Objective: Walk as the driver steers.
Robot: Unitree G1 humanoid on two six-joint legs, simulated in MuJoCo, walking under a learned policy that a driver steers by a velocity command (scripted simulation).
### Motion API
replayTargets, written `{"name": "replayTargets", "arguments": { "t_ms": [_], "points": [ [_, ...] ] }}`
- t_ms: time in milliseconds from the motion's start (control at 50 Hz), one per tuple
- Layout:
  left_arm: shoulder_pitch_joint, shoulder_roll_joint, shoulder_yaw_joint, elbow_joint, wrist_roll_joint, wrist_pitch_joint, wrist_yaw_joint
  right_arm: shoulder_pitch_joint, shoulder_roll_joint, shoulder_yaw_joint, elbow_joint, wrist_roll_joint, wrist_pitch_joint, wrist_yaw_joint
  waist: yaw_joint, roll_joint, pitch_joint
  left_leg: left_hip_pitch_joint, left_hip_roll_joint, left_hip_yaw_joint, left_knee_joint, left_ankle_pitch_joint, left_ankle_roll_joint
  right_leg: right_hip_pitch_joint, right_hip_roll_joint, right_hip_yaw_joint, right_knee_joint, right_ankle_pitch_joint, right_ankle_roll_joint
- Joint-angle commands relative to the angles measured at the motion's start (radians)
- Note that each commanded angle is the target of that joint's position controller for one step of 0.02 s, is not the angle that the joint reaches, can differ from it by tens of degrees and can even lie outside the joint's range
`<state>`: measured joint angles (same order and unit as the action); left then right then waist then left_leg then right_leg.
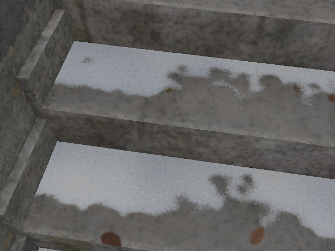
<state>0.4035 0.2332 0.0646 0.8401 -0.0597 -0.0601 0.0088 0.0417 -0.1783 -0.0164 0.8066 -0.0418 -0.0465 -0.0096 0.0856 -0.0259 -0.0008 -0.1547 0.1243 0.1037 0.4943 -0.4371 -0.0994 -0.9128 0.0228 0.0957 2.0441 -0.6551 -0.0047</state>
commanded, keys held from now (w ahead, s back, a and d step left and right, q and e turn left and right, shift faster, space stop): w+e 0.50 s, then w+q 0.50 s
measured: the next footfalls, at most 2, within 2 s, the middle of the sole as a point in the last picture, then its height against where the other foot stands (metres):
right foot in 0.12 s outside the picture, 0.17 m higher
left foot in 0.54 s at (163, 204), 0.17 m higher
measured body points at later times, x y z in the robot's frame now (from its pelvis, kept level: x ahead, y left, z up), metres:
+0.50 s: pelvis +0.27 +0.00 +0.22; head +0.30 -0.03 +0.67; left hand +0.37 +0.23 +0.09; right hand +0.51 -0.21 +0.21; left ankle +0.43 +0.08 -0.33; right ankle +0.17 -0.05 -0.54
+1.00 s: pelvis +0.50 -0.13 +0.36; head +0.53 -0.12 +0.81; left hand +0.81 -0.12 +0.34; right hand +0.34 -0.26 +0.23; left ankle +0.42 +0.09 -0.37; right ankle +0.46 -0.26 -0.29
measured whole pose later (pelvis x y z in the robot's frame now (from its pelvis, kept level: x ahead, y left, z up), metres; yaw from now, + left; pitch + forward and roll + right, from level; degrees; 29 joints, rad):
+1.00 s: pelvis +0.50 -0.13 +0.36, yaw -13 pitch +6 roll -2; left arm -0.07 0.05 -0.11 0.51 0.00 -0.11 -0.05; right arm 0.61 -0.04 0.01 0.96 0.01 -0.01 -0.06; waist -0.14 0.01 -0.06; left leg -0.10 0.08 -0.22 0.38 -0.28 0.01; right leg -0.64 -0.04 -0.06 1.11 -0.34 0.01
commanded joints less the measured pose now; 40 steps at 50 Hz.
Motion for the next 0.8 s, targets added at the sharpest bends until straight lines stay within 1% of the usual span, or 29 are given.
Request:
{"name": "replayTargets", "arguments": {
  "t_ms": [20,40,60,80,100,120,140,160,180,200,220,240,260,280,320,380,420,460,480,500,520,540,560,580,600,620,660,720,800],
  "points": [
    [-0.339,-0.217,-0.114,-0.366,0.019,0.023,-0.009,0.026,-0.059,-0.019,0.069,0.031,0.019,-0.026,0.043,0.304,0.082,0.109,0.217,0.031,-0.249,1.03,0.123,-0.438,-0.127,-0.076,-0.06,-0.044,0.0],
    [-0.28,-0.197,-0.116,-0.417,0.051,0.019,-0.022,-0.157,-0.101,-0.016,0.047,0.022,0.027,-0.043,0.158,0.33,0.07,-0.127,0.16,0.155,-0.275,1.286,0.085,-0.153,-0.134,-0.092,-0.266,-0.007,-0.028],
    [-0.169,-0.106,-0.104,-0.394,0.113,0.01,-0.021,-0.261,-0.276,-0.057,-0.019,0.024,0.025,-0.054,0.224,0.252,-0.049,-0.293,0.052,0.202,-0.273,1.598,0.148,0.289,-0.025,-0.226,-0.608,0.011,-0.027],
    [0.124,-0.006,-0.045,-0.259,0.138,0.021,-0.002,-0.268,-0.371,-0.094,-0.051,-0.002,0.004,-0.061,0.29,0.26,-0.23,-0.275,0.159,0.122,-0.208,2.226,0.254,0.638,0.108,-0.309,-0.465,0.116,0.009],
    [0.252,0.069,-0.009,-0.174,0.135,0.042,0.014,-0.254,-0.4,-0.083,-0.052,0.03,-0.01,-0.063,0.328,0.124,-0.323,-0.185,0.231,0.083,-0.041,2.585,0.3,0.734,0.092,-0.217,-0.54,0.295,-0.021],
    [0.377,0.138,0.023,-0.174,0.141,0.059,0.01,-0.253,-0.412,-0.095,-0.045,0.093,-0.033,-0.051,0.398,0.184,-0.321,-0.022,0.253,0.024,0.244,2.509,0.289,0.744,0.073,-0.096,-0.982,0.326,-0.088],
    [0.312,0.235,0.052,-0.178,0.143,0.07,0.01,-0.171,-0.326,-0.079,-0.048,0.108,-0.038,-0.046,0.335,-0.023,-0.224,-0.174,0.083,-0.023,0.683,1.388,0.218,0.841,0.073,0.141,-1.338,0.578,-0.191],
    [-0.021,0.325,0.054,-0.262,0.139,0.062,0.031,0.071,-0.207,-0.055,-0.066,0.079,-0.046,-0.006,0.038,-0.621,-0.348,-0.496,-0.243,-0.141,1.374,0.216,0.141,0.995,-0.229,0.872,-1.643,0.714,-0.464],
    [-0.002,0.176,0.001,-0.287,0.123,0.05,0.025,0.059,-0.216,-0.057,-0.042,0.038,-0.087,0.05,0.085,-0.317,-0.449,-0.582,-0.203,-0.318,1.666,0.188,0.186,0.997,-0.241,0.916,-1.64,0.293,-0.434],
    [0.096,0.166,-0.004,-0.206,0.086,0.038,0.01,-0.073,-0.109,-0.025,-0.151,0.029,-0.096,0.06,0.072,-0.134,-0.279,-0.712,-0.19,-0.277,1.746,0.172,0.212,0.858,-0.21,0.789,-1.666,0.088,-0.343],
    [0.138,0.142,-0.007,-0.138,0.037,0.026,-0.005,-0.16,0.02,0.033,-0.229,0.004,-0.096,0.047,0.027,-0.019,-0.068,-0.85,-0.17,-0.216,1.749,0.054,0.203,0.752,-0.158,0.613,-1.662,0.184,-0.278],
    [0.105,0.082,-0.014,-0.088,0.038,0.018,-0.023,-0.195,0.108,0.078,-0.271,0.003,-0.092,0.04,-0.023,0.033,0.022,-1.023,-0.164,-0.173,1.892,-0.009,0.216,0.736,-0.149,0.491,-1.594,0.3,-0.245],
    [0.018,0.039,-0.033,-0.119,0.06,0.025,-0.028,-0.144,0.075,0.086,-0.286,0.015,-0.081,0.036,-0.082,0.031,0.07,-1.023,-0.132,-0.147,1.897,-0.019,0.213,0.633,-0.14,0.397,-1.626,0.498,-0.222],
    [-0.078,0.016,-0.046,-0.139,0.055,0.03,-0.037,-0.072,0.015,0.076,-0.298,0.029,-0.067,0.029,-0.143,0.009,0.097,-0.99,-0.135,-0.121,1.808,-0.035,0.205,0.527,-0.09,0.277,-1.675,0.501,-0.19],
    [-0.133,0.013,-0.057,-0.113,0.056,0.028,-0.05,-0.048,0.018,0.077,-0.338,0.053,-0.033,0.008,-0.18,-0.033,0.132,-1.016,-0.107,-0.08,1.822,-0.042,0.191,0.394,-0.084,0.181,-1.732,0.453,-0.156],
    [-0.122,0.075,-0.039,-0.093,0.036,0.031,-0.019,-0.139,0.086,0.116,-0.427,-0.002,-0.013,-0.02,-0.168,-0.059,0.103,-0.956,-0.096,0.008,1.502,0.151,0.156,0.262,-0.019,0.128,-1.848,0.527,-0.151],
    [-0.033,0.127,-0.012,-0.062,0.002,0.027,0.028,-0.27,0.063,0.125,-0.51,-0.033,-0.021,-0.03,-0.119,-0.063,0.013,-0.677,-0.081,0.093,1.157,0.18,0.123,0.256,-0.052,0.173,-2.045,0.682,-0.208],
    [-0.072,0.209,0.017,-0.075,0.039,0.025,0.032,-0.109,-0.007,0.062,-0.457,-0.019,-0.04,-0.045,-0.213,-0.134,-0.248,-0.309,-0.151,0.138,0.999,0.106,0.127,0.453,-0.104,0.135,-1.923,1.53,-0.215],
    [-0.138,0.283,0.039,-0.096,0.058,0.033,0.026,0.075,-0.093,0.015,-0.394,-0.01,-0.036,-0.049,-0.277,-0.15,-0.39,-0.248,-0.177,0.102,0.968,0.02,0.123,0.679,-0.158,0.133,-1.784,2.0,-0.206],
    [-0.215,0.326,0.054,-0.116,0.035,0.02,0.011,0.225,-0.168,-0.012,-0.346,0.011,-0.031,-0.051,-0.309,-0.193,-0.405,-0.272,-0.172,0.025,0.807,-0.1,0.126,0.865,-0.212,0.148,-1.652,2.096,-0.201],
    [-0.245,0.254,0.039,-0.109,0.027,0.017,0.005,0.286,-0.192,-0.028,-0.302,0.021,-0.035,-0.051,-0.317,-0.186,-0.378,-0.26,-0.167,-0.033,0.589,-0.081,0.151,0.967,-0.205,0.092,-1.507,2.165,-0.204],
    [-0.257,0.168,0.017,-0.102,0.048,0.01,-0.001,0.412,-0.21,-0.04,-0.232,0.013,-0.04,-0.034,-0.345,-0.098,-0.366,-0.152,-0.129,-0.192,0.399,-0.039,0.213,0.931,-0.182,0.083,-1.297,2.126,-0.213],
    [-0.216,0.021,-0.013,-0.123,0.067,0.002,-0.03,0.524,-0.288,-0.051,-0.116,-0.035,-0.022,-0.015,-0.269,0.427,-0.306,0.036,-0.002,-0.56,0.135,0.291,0.352,0.579,0.024,0.05,-0.909,1.211,-0.178],
    [-0.051,-0.075,-0.031,-0.071,0.061,-0.01,-0.072,0.467,-0.175,-0.043,-0.08,-0.035,-0.003,-0.029,-0.195,0.57,-0.353,0.11,0.18,-1.146,-0.183,0.119,0.533,0.284,0.253,0.213,-0.339,0.469,-0.096],
    [-0.046,-0.051,-0.03,-0.11,0.048,-0.024,-0.099,0.37,-0.039,-0.024,-0.067,0.031,-0.01,-0.031,-0.14,0.285,-0.161,-0.064,0.207,-1.134,-0.185,-0.246,0.513,0.111,0.197,0.226,-0.052,0.367,-0.084],
    [-0.183,-0.082,-0.056,-0.194,0.039,-0.024,-0.1,0.342,0.024,-0.006,-0.017,0.056,-0.012,-0.017,-0.125,0.177,0.024,-0.234,0.172,-0.984,-0.147,-0.403,0.46,0.01,0.141,0.158,0.029,0.333,-0.09],
    [-0.243,-0.115,-0.079,-0.26,0.038,-0.022,-0.096,0.355,0.072,0.011,0.079,0.049,-0.022,0.011,-0.045,0.015,0.104,-0.283,0.074,-0.692,-0.064,-0.275,0.348,-0.091,0.059,0.061,0.063,0.374,-0.093],
    [-0.223,-0.141,-0.112,-0.305,0.026,-0.033,-0.075,0.342,0.017,0.005,0.121,0.038,-0.024,0.03,-0.007,-0.021,0.113,-0.271,0.009,-0.514,-0.112,-0.033,0.338,-0.158,0.002,-0.018,0.004,0.451,-0.07],
    [-0.383,-0.144,-0.139,-0.392,0.07,-0.014,-0.031,0.417,-0.042,0.007,0.073,0.059,-0.009,0.001,-0.074,0.007,0.057,-0.24,0.031,-0.459,-0.182,0.106,0.366,-0.145,-0.107,-0.133,-0.314,0.532,0.0]
  ]
}}
Velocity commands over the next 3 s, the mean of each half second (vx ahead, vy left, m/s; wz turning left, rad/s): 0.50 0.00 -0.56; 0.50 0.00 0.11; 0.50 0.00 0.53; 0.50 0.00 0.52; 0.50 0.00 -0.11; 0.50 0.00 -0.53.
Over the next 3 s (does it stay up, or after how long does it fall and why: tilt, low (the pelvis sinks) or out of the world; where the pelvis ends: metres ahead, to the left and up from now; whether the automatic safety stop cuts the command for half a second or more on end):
stays up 1.54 -0.05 0.98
